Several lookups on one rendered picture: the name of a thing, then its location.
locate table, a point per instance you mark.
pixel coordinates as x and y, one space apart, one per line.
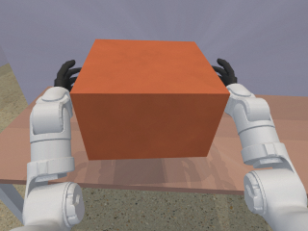
221 172

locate right robot upper arm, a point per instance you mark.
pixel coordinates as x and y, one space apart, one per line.
277 195

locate carton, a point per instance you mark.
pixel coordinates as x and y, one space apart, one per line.
147 99

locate left robot hand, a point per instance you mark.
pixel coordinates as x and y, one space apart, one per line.
63 76

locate left robot upper arm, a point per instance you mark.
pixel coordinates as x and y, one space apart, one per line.
54 207

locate robot right forearm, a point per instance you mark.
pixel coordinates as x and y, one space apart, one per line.
261 145

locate right robot hand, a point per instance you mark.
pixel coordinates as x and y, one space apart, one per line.
227 73

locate robot left forearm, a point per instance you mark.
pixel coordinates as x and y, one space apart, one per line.
50 135

